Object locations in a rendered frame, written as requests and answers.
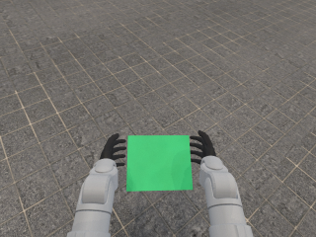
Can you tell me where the carton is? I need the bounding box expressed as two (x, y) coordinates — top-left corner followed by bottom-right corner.
(126, 135), (193, 192)

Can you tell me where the left robot hand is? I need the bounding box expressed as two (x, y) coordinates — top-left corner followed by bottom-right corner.
(99, 133), (126, 167)

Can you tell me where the left robot forearm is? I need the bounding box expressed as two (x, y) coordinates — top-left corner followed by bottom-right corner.
(66, 158), (119, 237)

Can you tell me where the right robot forearm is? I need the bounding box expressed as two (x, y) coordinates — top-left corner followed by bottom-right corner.
(198, 155), (254, 237)

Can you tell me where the right robot hand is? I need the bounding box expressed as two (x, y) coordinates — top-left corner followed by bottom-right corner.
(190, 130), (216, 164)

